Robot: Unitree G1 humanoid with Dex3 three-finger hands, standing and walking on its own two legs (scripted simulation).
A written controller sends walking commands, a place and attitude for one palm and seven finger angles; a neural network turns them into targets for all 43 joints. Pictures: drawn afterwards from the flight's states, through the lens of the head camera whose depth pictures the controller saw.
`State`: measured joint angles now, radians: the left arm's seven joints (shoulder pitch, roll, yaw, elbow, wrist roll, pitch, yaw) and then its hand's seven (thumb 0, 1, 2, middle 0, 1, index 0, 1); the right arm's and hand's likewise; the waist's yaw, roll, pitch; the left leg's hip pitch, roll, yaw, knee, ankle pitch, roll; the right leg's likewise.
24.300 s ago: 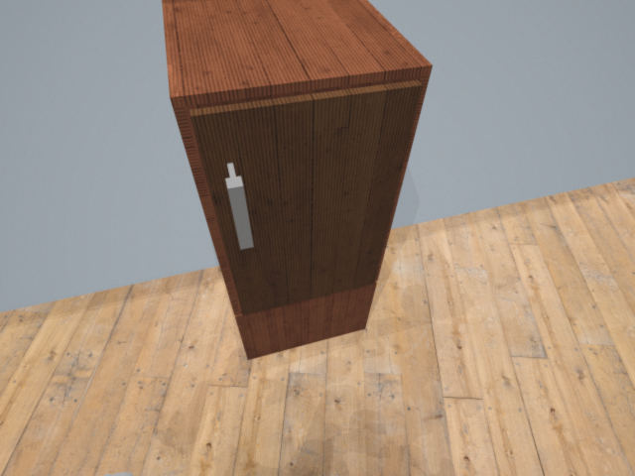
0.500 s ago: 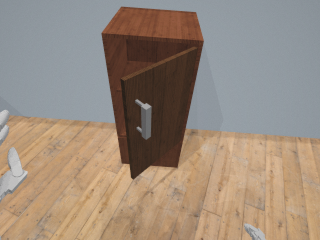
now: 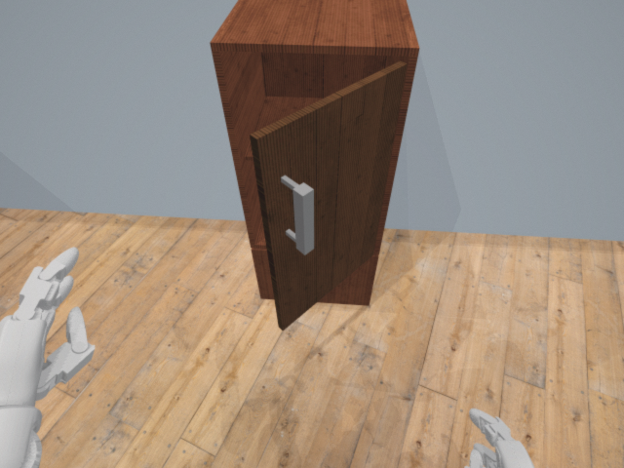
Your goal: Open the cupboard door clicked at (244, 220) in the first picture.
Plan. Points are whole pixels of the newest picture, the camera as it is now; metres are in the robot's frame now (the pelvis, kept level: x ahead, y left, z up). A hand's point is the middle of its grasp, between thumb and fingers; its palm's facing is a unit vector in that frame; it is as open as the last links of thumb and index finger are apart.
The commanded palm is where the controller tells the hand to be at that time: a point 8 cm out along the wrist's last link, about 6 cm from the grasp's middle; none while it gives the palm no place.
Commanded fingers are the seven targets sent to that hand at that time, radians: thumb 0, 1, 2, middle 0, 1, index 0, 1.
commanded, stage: let the arm hang, fingers relaxed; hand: left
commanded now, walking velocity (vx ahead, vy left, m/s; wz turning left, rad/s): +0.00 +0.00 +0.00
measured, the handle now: (296, 215) +0.54 +0.07 -0.01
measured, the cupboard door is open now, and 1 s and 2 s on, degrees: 48 48 48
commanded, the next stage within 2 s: look to check the result in 1.04 s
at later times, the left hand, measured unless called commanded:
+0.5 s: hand out of the picture -0.06 +0.19 -0.17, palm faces +0.04 -0.98 -0.22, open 7.3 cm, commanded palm none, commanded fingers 0.00 0.90 0.90 -0.20 -0.30 -0.20 -0.30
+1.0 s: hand out of the picture +0.02 +0.16 -0.17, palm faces +0.05 -0.98 -0.19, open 7.3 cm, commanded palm none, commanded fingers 0.00 0.90 0.90 -0.20 -0.30 -0.20 -0.30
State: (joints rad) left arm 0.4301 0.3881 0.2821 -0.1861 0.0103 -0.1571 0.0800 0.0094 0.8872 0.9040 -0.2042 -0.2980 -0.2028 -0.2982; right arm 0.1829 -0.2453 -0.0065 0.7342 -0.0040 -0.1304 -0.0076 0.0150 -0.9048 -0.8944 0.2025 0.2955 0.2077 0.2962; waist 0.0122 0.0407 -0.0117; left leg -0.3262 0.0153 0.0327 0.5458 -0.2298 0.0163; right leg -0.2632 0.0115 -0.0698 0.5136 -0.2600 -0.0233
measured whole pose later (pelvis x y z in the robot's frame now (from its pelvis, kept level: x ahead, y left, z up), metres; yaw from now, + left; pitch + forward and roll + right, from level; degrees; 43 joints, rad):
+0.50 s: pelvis +0.00 +0.00 +0.01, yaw +1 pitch -1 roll -1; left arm 0.32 0.20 0.01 1.17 0.01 0.02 0.01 0.01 0.93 0.90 -0.20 -0.30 -0.20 -0.30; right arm 0.27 -0.17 0.00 1.12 -0.02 0.03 -0.02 0.01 -0.91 -0.89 0.20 0.29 0.20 0.30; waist 0.01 0.00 0.08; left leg -0.26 0.00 0.01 0.44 -0.17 0.01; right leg -0.19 0.00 -0.09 0.42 -0.22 -0.03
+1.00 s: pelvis +0.02 -0.01 +0.01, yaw +1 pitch -1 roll +0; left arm 0.26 0.14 0.01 1.15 0.01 -0.01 0.03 0.02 0.93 0.90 -0.20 -0.30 -0.20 -0.30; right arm 0.28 -0.12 0.00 1.15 -0.02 0.00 -0.03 0.01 -0.92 -0.89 0.20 0.29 0.20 0.30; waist -0.01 0.01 0.04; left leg -0.21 0.00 0.02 0.42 -0.20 0.01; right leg -0.16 0.00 -0.08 0.44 -0.26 -0.03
